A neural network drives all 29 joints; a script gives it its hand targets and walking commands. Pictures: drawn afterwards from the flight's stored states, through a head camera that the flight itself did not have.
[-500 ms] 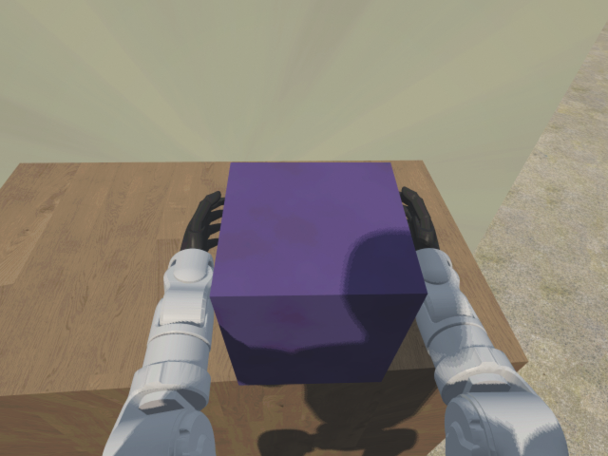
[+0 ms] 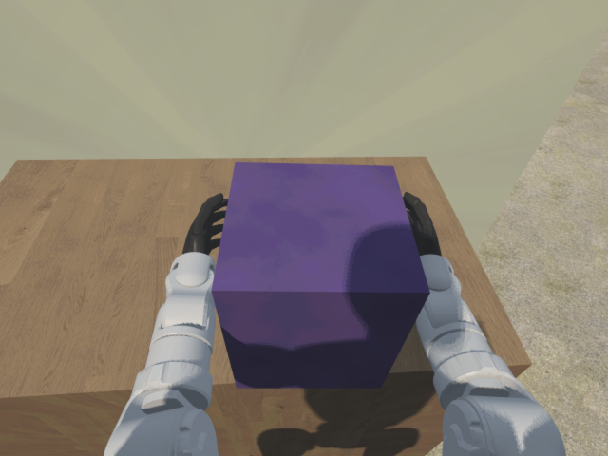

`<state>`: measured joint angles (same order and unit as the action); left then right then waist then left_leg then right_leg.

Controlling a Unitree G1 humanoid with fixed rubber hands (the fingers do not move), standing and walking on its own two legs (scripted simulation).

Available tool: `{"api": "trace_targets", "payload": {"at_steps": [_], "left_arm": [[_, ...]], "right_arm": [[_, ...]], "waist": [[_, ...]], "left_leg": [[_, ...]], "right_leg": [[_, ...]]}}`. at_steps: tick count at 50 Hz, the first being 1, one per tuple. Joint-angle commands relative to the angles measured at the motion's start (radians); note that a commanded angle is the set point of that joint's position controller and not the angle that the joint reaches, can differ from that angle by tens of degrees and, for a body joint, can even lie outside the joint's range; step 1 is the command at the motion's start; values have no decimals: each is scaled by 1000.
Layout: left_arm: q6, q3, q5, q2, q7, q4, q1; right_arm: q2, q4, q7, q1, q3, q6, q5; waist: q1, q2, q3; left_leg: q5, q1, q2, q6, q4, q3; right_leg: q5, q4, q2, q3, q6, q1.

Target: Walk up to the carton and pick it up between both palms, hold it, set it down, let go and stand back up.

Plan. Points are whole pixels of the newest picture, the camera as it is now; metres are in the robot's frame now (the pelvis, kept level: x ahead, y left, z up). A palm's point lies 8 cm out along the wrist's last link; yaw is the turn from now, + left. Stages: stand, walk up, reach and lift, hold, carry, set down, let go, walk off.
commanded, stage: set down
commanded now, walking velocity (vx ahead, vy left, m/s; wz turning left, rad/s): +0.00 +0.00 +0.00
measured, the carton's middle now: (312, 281) +0.36 +0.04 +0.05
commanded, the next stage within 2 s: none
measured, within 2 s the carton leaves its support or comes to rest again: rests again in 0.84 s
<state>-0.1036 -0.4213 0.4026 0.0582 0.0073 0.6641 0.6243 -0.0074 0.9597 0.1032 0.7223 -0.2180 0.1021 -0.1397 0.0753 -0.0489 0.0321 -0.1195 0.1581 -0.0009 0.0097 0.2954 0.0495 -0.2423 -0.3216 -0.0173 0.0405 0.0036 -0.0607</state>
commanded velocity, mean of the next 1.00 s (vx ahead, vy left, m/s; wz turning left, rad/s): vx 0.00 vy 0.00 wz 0.00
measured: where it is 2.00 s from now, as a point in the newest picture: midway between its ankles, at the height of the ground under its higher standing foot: outside the picture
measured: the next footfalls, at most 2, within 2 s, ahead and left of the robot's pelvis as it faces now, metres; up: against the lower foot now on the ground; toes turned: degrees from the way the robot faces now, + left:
none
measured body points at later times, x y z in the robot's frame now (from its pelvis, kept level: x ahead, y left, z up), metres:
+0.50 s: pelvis +0.00 +0.00 +0.00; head +0.02 +0.01 +0.45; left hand +0.38 +0.20 +0.08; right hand +0.42 -0.11 +0.09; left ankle +0.02 +0.11 -0.75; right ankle -0.04 -0.11 -0.75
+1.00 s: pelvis +0.01 +0.00 +0.00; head +0.06 +0.01 +0.45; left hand +0.38 +0.21 +0.03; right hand +0.43 -0.09 +0.05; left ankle +0.03 +0.11 -0.75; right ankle -0.04 -0.11 -0.75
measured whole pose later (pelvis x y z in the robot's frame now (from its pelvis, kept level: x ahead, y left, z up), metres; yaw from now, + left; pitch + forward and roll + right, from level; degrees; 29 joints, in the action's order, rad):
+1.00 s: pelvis +0.01 +0.00 +0.00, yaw +0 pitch +6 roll +0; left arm 0.10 -0.41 0.15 0.01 -0.09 0.83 0.59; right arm -0.01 1.07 0.14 0.72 -0.11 0.21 0.05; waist 0.10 -0.05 -0.01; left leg -0.13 0.30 0.02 0.00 0.32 0.05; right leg -0.23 -0.32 -0.03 0.04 0.02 -0.19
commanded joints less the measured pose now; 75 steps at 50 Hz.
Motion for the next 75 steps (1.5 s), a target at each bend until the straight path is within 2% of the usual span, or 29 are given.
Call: {"api": "trace_targets", "payload": {"at_steps": [1,3,4,9,10,11,15,16,18,19,24,28,32,34,35,37,43,46,48,49,52,55,58,61,64,66,68,74,75], "left_arm": [[99,142,-10,460,129,-15,409],[106,167,4,550,137,-11,408],[107,158,-7,500,131,-12,376],[108,152,2,473,138,-21,358],[117,182,13,573,147,-44,400],[115,156,16,511,140,-18,353],[113,112,26,411,135,-9,343],[116,109,17,383,127,-17,327],[124,100,5,356,121,-13,317],[133,69,8,290,103,-1,322],[174,27,-80,-4,13,38,286],[169,38,-138,-145,-62,55,295],[167,108,-205,-170,-94,65,332],[185,151,-241,-161,-110,23,360],[195,144,-248,-186,-109,30,370],[221,149,-269,-199,-109,41,340],[272,144,-268,-211,-94,30,271],[269,126,-247,-221,-84,13,226],[265,171,-257,-212,-78,-48,147],[260,150,-252,-218,-69,-18,154],[237,189,-248,-197,-64,-116,51],[220,196,-244,-229,-64,-207,40],[187,196,-264,-240,-49,-213,-24],[182,218,-302,-256,-52,-327,-23],[180,255,-360,-262,-48,-387,-94],[182,271,-382,-288,-60,-414,-82],[161,267,-396,-301,-63,-328,3],[81,357,-444,-244,-107,-285,5],[68,340,-446,-254,-112,-253,29]], "right_arm": [[643,-85,-150,362,173,80,-111],[740,-87,-150,373,176,95,-128],[667,-71,-152,344,185,95,-108],[625,-53,-143,297,172,99,-115],[750,-53,-155,333,161,102,-141],[677,-59,-153,315,182,105,-119],[587,-23,-127,241,126,87,-135],[542,-36,-126,263,129,91,-119],[505,-53,-117,238,120,97,-125],[447,-52,-111,245,130,101,-100],[112,-11,-37,258,82,104,11],[-59,72,7,297,123,70,159],[-89,14,18,369,192,53,235],[-112,-41,28,393,190,83,235],[-119,-58,27,417,208,88,239],[-137,-56,37,389,202,111,233],[-124,-65,36,348,264,153,252],[-135,-64,39,332,282,171,253],[-139,-74,41,252,292,188,259],[-143,-49,42,265,286,187,257],[-186,-32,40,161,284,196,271],[-216,2,24,110,269,177,300],[-231,-71,21,88,285,158,313],[-240,-192,16,94,266,156,326],[-244,-326,7,33,270,144,337],[-261,-380,-12,24,238,127,341],[-248,-345,-27,83,254,82,332],[-236,-319,-72,-4,207,-31,338],[-233,-319,-77,16,203,-46,333]], "waist": [[62,-30,-330],[43,-24,-313],[69,-3,-346],[42,-15,-294],[30,-3,-288],[64,-12,-288],[33,-32,-205],[53,-17,-239],[39,-46,-233],[70,-19,-257],[65,-42,-242],[72,13,-222],[77,28,-284],[65,44,-387],[82,26,-422],[63,-3,-526],[97,31,-686],[88,23,-710],[56,57,-716],[56,35,-651],[20,69,-608],[0,117,-560],[-7,65,-464],[-20,99,-518],[-32,67,-521],[-27,73,-476],[0,70,-385],[-40,42,-284],[-26,41,-267]], "left_leg": [[285,-210,17,20,14,93],[270,-195,16,16,12,90],[291,-222,17,16,16,98],[273,-229,22,18,3,94],[248,-221,25,23,3,87],[274,-216,24,22,5,92],[228,-209,22,31,0,85],[238,-225,22,29,-2,88],[263,-230,21,29,7,89],[271,-216,20,24,7,95],[265,-161,23,28,25,98],[265,-141,31,12,39,85],[225,-105,28,1,81,76],[339,-144,29,-25,120,60],[365,-137,24,-25,144,68],[416,-136,16,-29,165,66],[492,-83,9,-38,166,58],[539,-85,7,-39,167,54],[612,-106,13,-46,180,24],[540,-88,11,-47,157,30],[630,-169,19,-66,164,10],[667,-253,20,-82,162,-2],[555,-240,13,-66,124,-7],[559,-277,-2,-73,137,-3],[483,-272,-8,-54,116,-2],[390,-283,4,-52,96,-7],[236,-201,-5,-40,66,4],[-187,-170,24,-21,-12,-37],[-225,-132,23,-17,-18,-41]], "right_leg": [[299,65,14,-82,-71,-80],[268,70,11,-94,-64,-84],[287,67,9,-86,-64,-89],[277,68,7,-91,-65,-88],[226,78,17,-98,-66,-128],[252,71,10,-91,-63,-108],[260,72,25,-77,-71,-93],[235,77,23,-79,-67,-106],[242,73,15,-82,-68,-95],[244,66,19,-71,-68,-99],[212,56,8,-57,-57,-95],[156,56,-17,-51,-28,-100],[128,37,-23,-33,-12,-144],[228,20,-29,-43,-8,-134],[276,14,-30,-30,-13,-132],[394,-4,-29,-27,-22,-100],[663,-65,-7,-18,-54,-20],[764,-86,-6,-20,-64,17],[868,-114,-11,-25,-67,37],[826,-97,1,-28,-73,20],[817,-86,-13,-46,-57,14],[658,-41,-27,-60,-33,-28],[614,-18,-17,-59,-47,-12],[500,6,-27,-71,-34,-26],[484,20,-20,-68,-36,-8],[280,51,-30,-82,-21,-90],[112,72,-10,-71,-14,-158],[-195,88,13,-47,-2,-260],[-225,81,19,-40,-1,-268]]}}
